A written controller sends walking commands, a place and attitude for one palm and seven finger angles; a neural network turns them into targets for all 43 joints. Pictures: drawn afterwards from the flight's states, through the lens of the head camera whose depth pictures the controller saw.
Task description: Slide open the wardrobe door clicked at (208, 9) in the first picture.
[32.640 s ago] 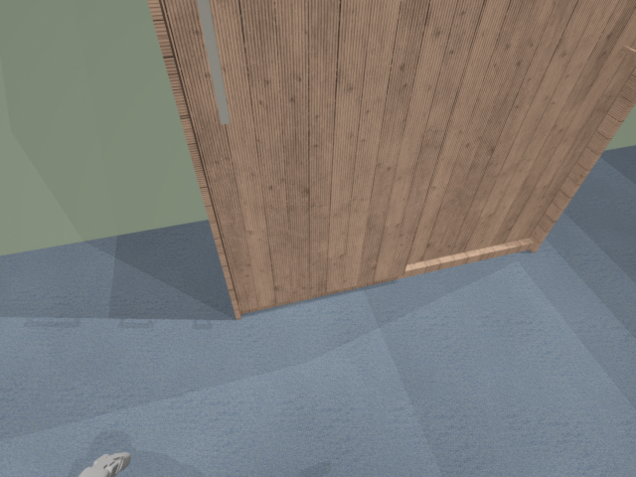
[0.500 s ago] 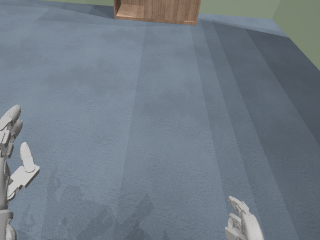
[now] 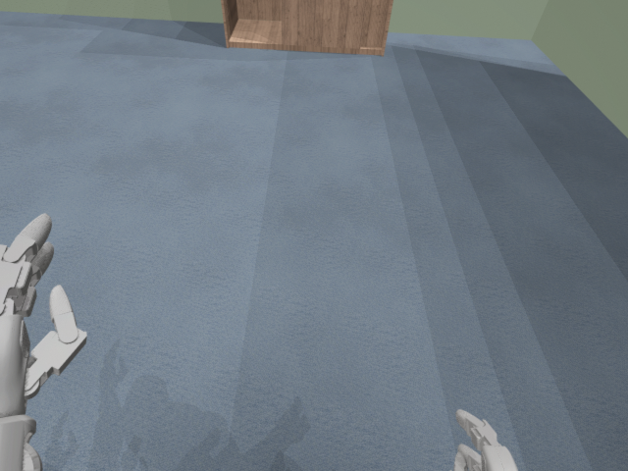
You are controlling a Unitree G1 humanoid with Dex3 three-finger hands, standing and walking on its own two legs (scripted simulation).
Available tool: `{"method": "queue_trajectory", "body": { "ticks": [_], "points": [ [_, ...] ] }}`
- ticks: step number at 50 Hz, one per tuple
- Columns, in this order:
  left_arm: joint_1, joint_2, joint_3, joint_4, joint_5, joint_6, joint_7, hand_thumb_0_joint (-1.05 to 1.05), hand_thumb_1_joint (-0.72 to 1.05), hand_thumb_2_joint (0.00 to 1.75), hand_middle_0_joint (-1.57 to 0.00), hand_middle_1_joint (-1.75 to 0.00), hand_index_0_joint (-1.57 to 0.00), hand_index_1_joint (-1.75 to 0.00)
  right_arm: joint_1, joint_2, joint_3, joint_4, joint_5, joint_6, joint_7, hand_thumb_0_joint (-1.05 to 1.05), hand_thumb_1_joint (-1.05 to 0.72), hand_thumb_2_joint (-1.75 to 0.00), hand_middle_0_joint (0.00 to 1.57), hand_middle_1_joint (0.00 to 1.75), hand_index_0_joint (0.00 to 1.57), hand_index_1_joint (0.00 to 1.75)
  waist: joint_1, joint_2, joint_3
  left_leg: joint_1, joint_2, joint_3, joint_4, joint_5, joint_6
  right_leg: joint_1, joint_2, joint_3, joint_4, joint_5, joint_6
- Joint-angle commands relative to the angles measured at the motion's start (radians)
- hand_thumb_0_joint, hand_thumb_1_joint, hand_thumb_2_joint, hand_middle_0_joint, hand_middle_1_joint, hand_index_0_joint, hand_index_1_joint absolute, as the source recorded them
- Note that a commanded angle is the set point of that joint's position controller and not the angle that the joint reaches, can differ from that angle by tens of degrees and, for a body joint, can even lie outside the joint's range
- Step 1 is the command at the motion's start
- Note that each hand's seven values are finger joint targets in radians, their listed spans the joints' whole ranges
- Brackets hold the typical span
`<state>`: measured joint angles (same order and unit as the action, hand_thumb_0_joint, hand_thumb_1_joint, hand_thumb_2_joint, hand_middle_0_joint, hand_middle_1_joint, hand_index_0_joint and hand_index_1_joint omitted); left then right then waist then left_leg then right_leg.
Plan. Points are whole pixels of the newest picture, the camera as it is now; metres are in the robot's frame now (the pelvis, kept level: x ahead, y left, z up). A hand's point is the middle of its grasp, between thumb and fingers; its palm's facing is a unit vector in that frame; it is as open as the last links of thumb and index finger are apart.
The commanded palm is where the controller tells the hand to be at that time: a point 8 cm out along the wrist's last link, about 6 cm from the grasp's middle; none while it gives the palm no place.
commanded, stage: let the arm hang, fingers relaxed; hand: left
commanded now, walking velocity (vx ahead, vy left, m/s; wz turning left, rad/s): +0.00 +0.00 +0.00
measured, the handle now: out of the picture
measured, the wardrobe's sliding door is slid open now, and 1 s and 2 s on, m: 0.43 0.43 0.43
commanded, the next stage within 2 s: look to check the result in 1.10 s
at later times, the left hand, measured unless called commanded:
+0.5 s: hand out of the picture -0.01 +0.17 -0.18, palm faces -0.02 -0.98 -0.18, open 7.2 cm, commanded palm none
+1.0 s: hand out of the picture +0.05 +0.17 -0.18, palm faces -0.02 -0.98 -0.18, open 7.3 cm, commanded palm none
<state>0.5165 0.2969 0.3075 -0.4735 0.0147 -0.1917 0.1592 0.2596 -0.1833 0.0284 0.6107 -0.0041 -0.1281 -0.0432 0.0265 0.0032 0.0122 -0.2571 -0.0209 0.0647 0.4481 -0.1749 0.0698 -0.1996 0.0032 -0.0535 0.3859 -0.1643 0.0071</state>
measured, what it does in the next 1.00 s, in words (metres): stands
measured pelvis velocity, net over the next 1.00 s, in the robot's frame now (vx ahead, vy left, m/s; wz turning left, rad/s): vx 0.02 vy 0.00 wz -0.01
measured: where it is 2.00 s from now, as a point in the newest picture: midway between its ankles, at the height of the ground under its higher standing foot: outside the picture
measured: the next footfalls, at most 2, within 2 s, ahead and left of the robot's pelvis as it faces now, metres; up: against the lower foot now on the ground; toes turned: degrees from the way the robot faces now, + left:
none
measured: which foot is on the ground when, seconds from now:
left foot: down 0.00-1.00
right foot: down 0.00-1.00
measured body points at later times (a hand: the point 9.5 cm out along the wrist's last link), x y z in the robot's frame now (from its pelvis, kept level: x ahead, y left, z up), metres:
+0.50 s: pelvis -0.01 -0.02 +0.00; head +0.01 +0.00 +0.45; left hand -0.01 +0.22 -0.17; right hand -0.01 -0.28 -0.14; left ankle +0.05 +0.07 -0.74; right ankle +0.03 -0.12 -0.74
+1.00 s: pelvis +0.02 +0.00 +0.00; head +0.02 +0.01 +0.45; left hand +0.05 +0.23 -0.16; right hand +0.03 -0.23 -0.15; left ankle +0.05 +0.07 -0.74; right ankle +0.03 -0.12 -0.74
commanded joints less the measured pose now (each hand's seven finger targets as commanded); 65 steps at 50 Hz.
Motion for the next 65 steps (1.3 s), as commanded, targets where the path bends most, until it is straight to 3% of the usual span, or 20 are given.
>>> {"method": "queue_trajectory", "body": {
  "ticks": [1,2,3,5,7,9,11,14,18,20,22,25,32,45,50,54,60,65],
  "points": [
    [-0.067,0.133,-0.183,0.65,0.015,0.147,-0.144,0.0,0.9,0.9,-0.2,-0.3,-0.2,-0.3,-0.045,-0.292,-0.095,0.094,0.01,0.017,0.066,0.0,-0.9,-0.9,0.2,0.3,0.2,0.3,-0.055,0.027,-0.094,0.033,0.139,-0.123,0.059,0.112,-0.064,-0.145,-0.155,0.169,0.034,0.07,-0.048],
    [-0.089,0.129,-0.186,0.621,0.013,0.169,-0.149,0.0,0.9,0.9,-0.2,-0.3,-0.2,-0.3,-0.033,-0.285,-0.096,0.067,0.007,0.037,0.061,0.0,-0.9,-0.9,0.2,0.3,0.2,0.3,-0.06,0.045,-0.082,0.036,0.15,-0.133,0.05,0.084,-0.057,-0.176,-0.126,0.13,0.044,-0.024,-0.037],
    [-0.13,0.1,-0.202,0.651,0.014,0.167,-0.148,0.0,0.9,0.9,-0.2,-0.3,-0.2,-0.3,-0.037,-0.27,-0.093,0.081,-0.001,0.049,0.06,0.0,-0.9,-0.9,0.2,0.3,0.2,0.3,-0.052,0.018,-0.095,-0.008,0.167,-0.156,0.05,0.1,-0.038,-0.175,-0.099,0.101,0.087,-0.07,-0.034],
    [-0.183,0.092,-0.226,0.739,0.015,0.177,-0.155,0.0,0.9,0.9,-0.2,-0.3,-0.2,-0.3,-0.068,-0.263,-0.074,0.082,-0.012,0.067,0.057,0.0,-0.9,-0.9,0.2,0.3,0.2,0.3,-0.036,-0.038,-0.057,-0.119,0.188,-0.212,-0.029,0.047,-0.011,-0.119,-0.061,0.079,0.15,-0.113,-0.024],
    [-0.217,0.102,-0.238,0.851,0.017,0.183,-0.157,0.0,0.9,0.9,-0.2,-0.3,-0.2,-0.3,-0.093,-0.266,-0.063,0.099,-0.023,0.078,0.054,0.0,-0.9,-0.9,0.2,0.3,0.2,0.3,-0.019,-0.115,-0.033,-0.167,0.179,-0.234,-0.06,0.002,-0.002,-0.067,-0.064,0.097,0.135,-0.116,-0.021],
    [-0.236,0.106,-0.252,0.964,0.017,0.188,-0.153,0.0,0.9,0.9,-0.2,-0.3,-0.2,-0.3,-0.085,-0.245,-0.056,0.116,-0.026,0.094,0.054,0.0,-0.9,-0.9,0.2,0.3,0.2,0.3,-0.013,-0.139,-0.048,-0.133,0.149,-0.212,-0.059,0.001,-0.01,-0.049,-0.091,0.134,0.095,-0.111,-0.028],
    [-0.263,0.103,-0.269,1.063,0.013,0.19,-0.151,0.0,0.9,0.9,-0.2,-0.3,-0.2,-0.3,-0.076,-0.224,-0.047,0.143,-0.027,0.109,0.053,0.0,-0.9,-0.9,0.2,0.3,0.2,0.3,-0.022,-0.102,-0.047,-0.088,0.114,-0.183,-0.06,-0.059,-0.021,-0.074,-0.117,0.181,0.036,-0.168,-0.036],
    [-0.267,0.102,-0.282,1.181,0.01,0.189,-0.149,0.0,0.9,0.9,-0.2,-0.3,-0.2,-0.3,-0.059,-0.194,-0.042,0.187,-0.025,0.121,0.051,0.0,-0.9,-0.9,0.2,0.3,0.2,0.3,-0.028,-0.006,-0.047,-0.045,0.091,-0.162,-0.062,-0.109,-0.027,-0.085,-0.129,0.204,-0.021,-0.218,-0.042],
    [-0.239,0.085,-0.277,1.296,0.008,0.18,-0.148,0.0,0.9,0.9,-0.2,-0.3,-0.2,-0.3,-0.024,-0.186,-0.049,0.25,-0.025,0.122,0.038,0.0,-0.9,-0.9,0.2,0.3,0.2,0.3,-0.025,0.114,-0.058,-0.018,0.1,-0.165,-0.073,-0.114,-0.029,-0.053,-0.12,0.194,-0.049,-0.192,-0.053],
    [-0.23,0.085,-0.282,1.349,0.005,0.179,-0.15,0.0,0.9,0.9,-0.2,-0.3,-0.2,-0.3,-0.011,-0.18,-0.05,0.28,-0.022,0.122,0.034,0.0,-0.9,-0.9,0.2,0.3,0.2,0.3,-0.02,0.134,-0.057,-0.039,0.109,-0.167,-0.092,-0.127,-0.025,-0.016,-0.115,0.183,-0.048,-0.166,-0.051],
    [-0.235,0.083,-0.281,1.387,0.003,0.178,-0.152,0.0,0.9,0.9,-0.2,-0.3,-0.2,-0.3,0.003,-0.183,-0.054,0.303,-0.021,0.123,0.031,0.0,-0.9,-0.9,0.2,0.3,0.2,0.3,-0.021,0.124,-0.028,-0.064,0.114,-0.177,-0.115,-0.169,-0.025,-0.008,-0.11,0.181,-0.056,-0.189,-0.053],
    [-0.235,0.067,-0.286,1.434,0.004,0.179,-0.153,0.0,0.9,0.9,-0.2,-0.3,-0.2,-0.3,0.033,-0.18,-0.056,0.332,-0.021,0.125,0.027,0.0,-0.9,-0.9,0.2,0.3,0.2,0.3,-0.023,0.031,0.016,-0.069,0.12,-0.181,-0.131,-0.188,-0.021,-0.025,-0.108,0.183,-0.075,-0.219,-0.049],
    [-0.233,0.041,-0.296,1.5,0.002,0.178,-0.148,0.0,0.9,0.9,-0.2,-0.3,-0.2,-0.3,0.059,-0.159,-0.052,0.386,-0.021,0.124,0.026,0.0,-0.9,-0.9,0.2,0.3,0.2,0.3,-0.027,-0.071,0.042,-0.013,0.116,-0.158,-0.132,-0.145,-0.019,-0.073,-0.116,0.189,-0.111,-0.247,-0.039],
    [-0.225,-0.009,-0.306,1.544,0.003,0.175,-0.137,0.0,0.9,0.9,-0.2,-0.3,-0.2,-0.3,0.035,-0.106,-0.037,0.444,-0.017,0.109,0.022,0.0,-0.9,-0.9,0.2,0.3,0.2,0.3,-0.017,-0.008,0.04,0.0,0.139,-0.167,-0.191,-0.052,-0.023,-0.006,-0.107,0.145,-0.067,-0.055,-0.019],
    [-0.222,-0.015,-0.304,1.554,0.002,0.172,-0.134,0.0,0.9,0.9,-0.2,-0.3,-0.2,-0.3,0.033,-0.104,-0.038,0.453,-0.016,0.102,0.017,0.0,-0.9,-0.9,0.2,0.3,0.2,0.3,-0.015,0.025,0.01,0.033,0.143,-0.164,-0.188,0.017,-0.022,0.022,-0.11,0.134,-0.062,0.001,-0.019],
    [-0.228,-0.01,-0.304,1.563,0.001,0.171,-0.134,0.0,0.9,0.9,-0.2,-0.3,-0.2,-0.3,0.035,-0.11,-0.038,0.459,-0.014,0.098,0.014,0.0,-0.9,-0.9,0.2,0.3,0.2,0.3,-0.018,0.016,-0.003,0.062,0.146,-0.166,-0.182,0.072,-0.021,0.035,-0.112,0.128,-0.059,0.028,-0.018],
    [-0.222,-0.018,-0.306,1.58,0.002,0.173,-0.134,0.0,0.9,0.9,-0.2,-0.3,-0.2,-0.3,0.042,-0.114,-0.039,0.47,-0.012,0.1,0.01,0.0,-0.9,-0.9,0.2,0.3,0.2,0.3,-0.021,-0.005,0.034,0.065,0.147,-0.166,-0.2,0.038,-0.021,0.024,-0.111,0.126,-0.07,0.005,-0.015],
    [-0.214,-0.018,-0.304,1.59,0.002,0.174,-0.133,0.0,0.9,0.9,-0.2,-0.3,-0.2,-0.3,0.045,-0.119,-0.04,0.476,-0.012,0.097,0.007,0.0,-0.9,-0.9,0.2,0.3,0.2,0.3,-0.021,-0.008,0.015,0.087,0.151,-0.17,-0.206,0.057,-0.019,0.035,-0.111,0.123,-0.064,0.016,-0.015]
  ]
}}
